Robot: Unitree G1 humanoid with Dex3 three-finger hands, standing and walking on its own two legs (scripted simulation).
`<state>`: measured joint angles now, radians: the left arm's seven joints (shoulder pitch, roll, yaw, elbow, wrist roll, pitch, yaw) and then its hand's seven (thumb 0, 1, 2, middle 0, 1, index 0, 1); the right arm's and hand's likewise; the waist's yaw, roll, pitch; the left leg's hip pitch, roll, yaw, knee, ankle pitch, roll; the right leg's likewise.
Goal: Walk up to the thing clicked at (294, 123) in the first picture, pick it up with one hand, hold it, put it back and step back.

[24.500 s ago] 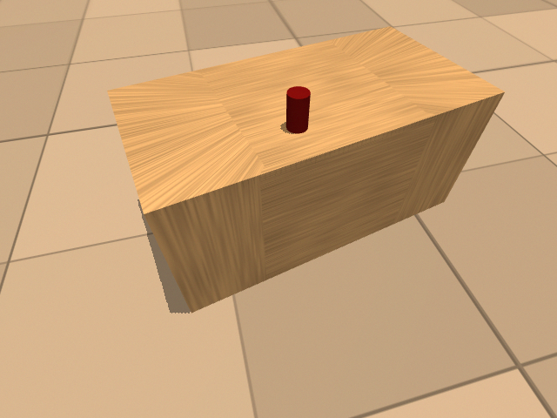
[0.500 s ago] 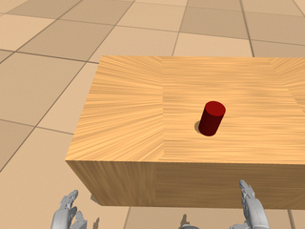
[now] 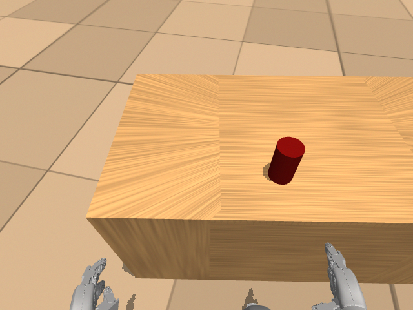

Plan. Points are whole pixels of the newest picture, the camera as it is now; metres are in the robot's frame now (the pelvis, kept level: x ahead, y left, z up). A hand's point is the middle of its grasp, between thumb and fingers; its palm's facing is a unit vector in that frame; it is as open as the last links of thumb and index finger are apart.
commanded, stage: home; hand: right
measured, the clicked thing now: (285, 161) +0.49 -0.21 -0.06
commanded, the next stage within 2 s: stand in 0.38 s
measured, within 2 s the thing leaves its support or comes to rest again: neither
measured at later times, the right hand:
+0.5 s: hand out of the picture +0.08 -0.25 -0.12, palm faces -0.04 +0.94 -0.35, open 17.2 cm
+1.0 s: hand out of the picture +0.04 -0.26 -0.11, palm faces -0.03 +0.94 -0.33, open 8.2 cm
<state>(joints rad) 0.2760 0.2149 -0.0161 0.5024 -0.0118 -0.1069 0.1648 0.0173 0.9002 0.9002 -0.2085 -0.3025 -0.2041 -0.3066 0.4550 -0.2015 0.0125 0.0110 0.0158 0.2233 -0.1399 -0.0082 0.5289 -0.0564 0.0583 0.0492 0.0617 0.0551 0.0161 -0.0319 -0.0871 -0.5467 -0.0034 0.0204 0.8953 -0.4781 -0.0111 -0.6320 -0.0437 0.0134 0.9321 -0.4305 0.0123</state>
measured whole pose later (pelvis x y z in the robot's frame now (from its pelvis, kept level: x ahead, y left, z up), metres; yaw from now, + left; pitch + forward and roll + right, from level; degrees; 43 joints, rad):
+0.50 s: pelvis +0.01 -0.01 +0.03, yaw +0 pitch -1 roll +0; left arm 0.18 0.35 0.03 0.97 0.03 -0.01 0.00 0.01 0.90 0.90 -0.21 -0.30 -0.20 -0.31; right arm 0.25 -0.34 -0.02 0.90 -0.04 -0.01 -0.01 -0.01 0.49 -0.08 0.06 0.05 0.06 0.06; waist 0.00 0.01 0.03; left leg -0.24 0.02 0.00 0.63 -0.37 -0.02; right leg -0.31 -0.02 -0.02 0.65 -0.32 -0.01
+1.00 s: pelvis -0.01 -0.01 +0.06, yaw +0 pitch -4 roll +0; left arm 0.13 0.32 0.01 1.17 0.02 -0.01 0.00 0.01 0.91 0.90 -0.21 -0.30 -0.20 -0.31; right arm 0.17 -0.32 0.00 1.13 -0.03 -0.01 -0.01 0.00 -0.73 -0.86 0.20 0.29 0.20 0.30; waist 0.00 0.00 0.06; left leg -0.08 0.04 -0.01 0.36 -0.21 -0.03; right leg -0.14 0.00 -0.03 0.36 -0.15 -0.01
